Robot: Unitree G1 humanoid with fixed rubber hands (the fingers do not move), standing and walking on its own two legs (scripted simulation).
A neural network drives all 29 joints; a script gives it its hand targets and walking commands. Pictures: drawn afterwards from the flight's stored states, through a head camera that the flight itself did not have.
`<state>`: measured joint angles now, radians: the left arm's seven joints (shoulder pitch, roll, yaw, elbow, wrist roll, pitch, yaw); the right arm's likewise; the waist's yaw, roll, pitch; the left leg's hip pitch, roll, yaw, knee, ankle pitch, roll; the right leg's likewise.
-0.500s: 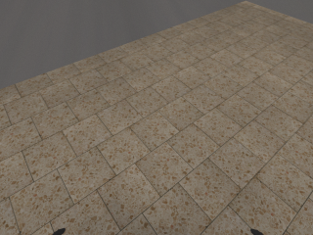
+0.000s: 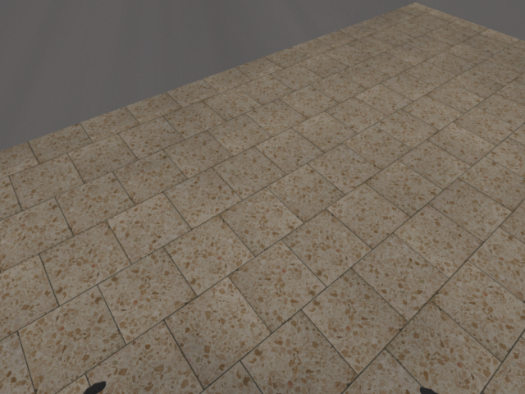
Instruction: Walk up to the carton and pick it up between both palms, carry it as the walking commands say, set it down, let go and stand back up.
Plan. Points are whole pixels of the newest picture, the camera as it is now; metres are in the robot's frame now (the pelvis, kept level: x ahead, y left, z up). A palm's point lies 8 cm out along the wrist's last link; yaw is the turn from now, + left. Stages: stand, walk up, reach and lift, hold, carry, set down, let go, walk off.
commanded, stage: walk up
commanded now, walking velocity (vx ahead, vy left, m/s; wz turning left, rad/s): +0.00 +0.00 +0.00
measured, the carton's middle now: out of the picture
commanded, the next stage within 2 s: none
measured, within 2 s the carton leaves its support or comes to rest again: neither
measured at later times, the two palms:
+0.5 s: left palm (130, 345) +0.20 +0.23 -0.09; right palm out of the picture +0.03 -0.44 -0.13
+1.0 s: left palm (306, 246) +0.40 -0.08 -0.08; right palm out of the picture -0.19 -0.45 -0.08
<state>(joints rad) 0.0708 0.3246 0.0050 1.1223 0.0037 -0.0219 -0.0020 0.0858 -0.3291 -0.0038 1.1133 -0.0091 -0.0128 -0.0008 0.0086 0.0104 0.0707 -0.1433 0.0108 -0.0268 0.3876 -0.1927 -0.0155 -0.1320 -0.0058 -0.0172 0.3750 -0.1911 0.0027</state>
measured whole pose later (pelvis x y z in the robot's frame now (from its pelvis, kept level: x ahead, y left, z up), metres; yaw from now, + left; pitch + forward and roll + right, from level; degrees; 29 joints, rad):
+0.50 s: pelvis +0.02 -0.06 -0.03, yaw -20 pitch +0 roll +1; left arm 0.20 0.40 0.14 0.82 0.05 0.06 -0.15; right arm 0.09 -0.52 -0.11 0.95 -0.01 -0.03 -0.02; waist 0.06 0.09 0.06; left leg -0.36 0.08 0.04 0.94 -0.56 0.00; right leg -0.40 0.04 0.00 0.71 -0.28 -0.05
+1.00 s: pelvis +0.05 -0.16 -0.02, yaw -49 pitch +0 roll +3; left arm 0.09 0.46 0.12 0.78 0.05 0.07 -0.22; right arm 0.22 -0.50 -0.12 0.96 -0.04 -0.11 -0.02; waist -0.05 -0.08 -0.04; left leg -0.21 0.12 0.35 0.54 -0.29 -0.02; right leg -0.49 -0.15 0.04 0.83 -0.34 0.02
